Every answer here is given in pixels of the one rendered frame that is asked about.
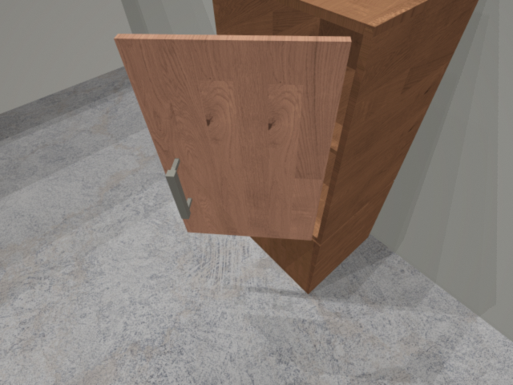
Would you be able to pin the handle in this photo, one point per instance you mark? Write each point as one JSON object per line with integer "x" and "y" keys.
{"x": 173, "y": 180}

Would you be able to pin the cupboard door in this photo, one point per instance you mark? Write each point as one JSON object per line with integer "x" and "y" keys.
{"x": 251, "y": 118}

